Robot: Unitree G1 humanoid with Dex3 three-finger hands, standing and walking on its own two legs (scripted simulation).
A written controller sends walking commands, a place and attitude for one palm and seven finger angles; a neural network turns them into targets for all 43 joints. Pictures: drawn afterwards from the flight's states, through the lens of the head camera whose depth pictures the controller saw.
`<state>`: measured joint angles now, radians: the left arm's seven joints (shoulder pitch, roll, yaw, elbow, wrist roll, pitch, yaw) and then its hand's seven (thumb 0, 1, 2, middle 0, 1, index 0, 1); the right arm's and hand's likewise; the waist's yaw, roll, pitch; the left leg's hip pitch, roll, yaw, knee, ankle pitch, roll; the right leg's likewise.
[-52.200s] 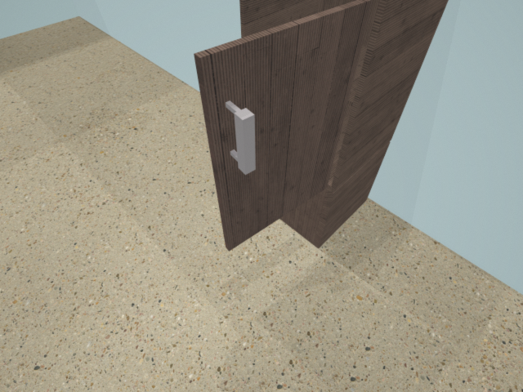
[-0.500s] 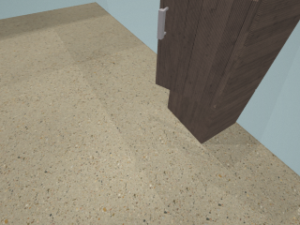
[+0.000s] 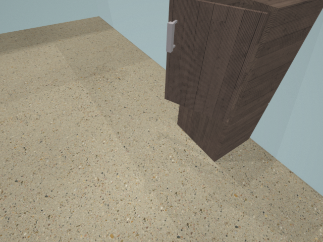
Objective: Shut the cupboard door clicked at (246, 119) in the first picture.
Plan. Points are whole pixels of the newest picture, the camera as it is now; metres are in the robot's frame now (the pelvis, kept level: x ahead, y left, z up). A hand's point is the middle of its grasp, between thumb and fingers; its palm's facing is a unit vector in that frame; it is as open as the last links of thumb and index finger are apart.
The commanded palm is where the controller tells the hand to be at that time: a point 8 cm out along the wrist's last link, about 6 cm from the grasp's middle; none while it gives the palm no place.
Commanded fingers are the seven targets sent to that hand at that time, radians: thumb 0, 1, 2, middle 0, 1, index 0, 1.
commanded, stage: let the arm hang, fingers relaxed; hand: left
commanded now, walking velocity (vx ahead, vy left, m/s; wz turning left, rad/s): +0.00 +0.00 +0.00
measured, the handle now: (172, 36) +0.99 +0.00 +0.08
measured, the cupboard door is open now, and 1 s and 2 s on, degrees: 25 25 25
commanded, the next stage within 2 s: look to check the result in 0.04 s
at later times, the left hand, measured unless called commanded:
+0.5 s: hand out of the picture -0.03 +0.18 -0.18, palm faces +0.01 -0.98 -0.21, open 7.4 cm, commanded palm none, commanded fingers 0.00 0.90 0.90 -0.20 -0.30 -0.20 -0.30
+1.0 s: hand out of the picture +0.04 +0.19 -0.18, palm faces +0.11 -0.97 -0.22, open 7.4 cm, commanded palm none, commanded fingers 0.00 0.90 0.90 -0.20 -0.30 -0.20 -0.30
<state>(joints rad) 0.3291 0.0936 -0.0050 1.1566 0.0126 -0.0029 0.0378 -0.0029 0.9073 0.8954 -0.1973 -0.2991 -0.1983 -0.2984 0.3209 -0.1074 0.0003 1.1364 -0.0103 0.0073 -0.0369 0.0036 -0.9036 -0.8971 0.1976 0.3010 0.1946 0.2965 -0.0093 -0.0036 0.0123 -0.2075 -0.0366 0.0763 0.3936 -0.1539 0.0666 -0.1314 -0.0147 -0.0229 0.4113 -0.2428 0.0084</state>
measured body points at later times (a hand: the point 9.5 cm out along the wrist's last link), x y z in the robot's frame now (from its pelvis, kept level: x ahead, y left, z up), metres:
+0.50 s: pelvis +0.00 +0.00 +0.00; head +0.01 +0.00 +0.45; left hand -0.02 +0.23 -0.16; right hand -0.01 -0.23 -0.16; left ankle +0.04 +0.07 -0.74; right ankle -0.01 -0.13 -0.74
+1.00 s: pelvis +0.01 +0.00 -0.01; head +0.04 +0.00 +0.44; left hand +0.03 +0.24 -0.17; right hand +0.05 -0.24 -0.16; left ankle +0.04 +0.08 -0.74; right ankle -0.01 -0.12 -0.74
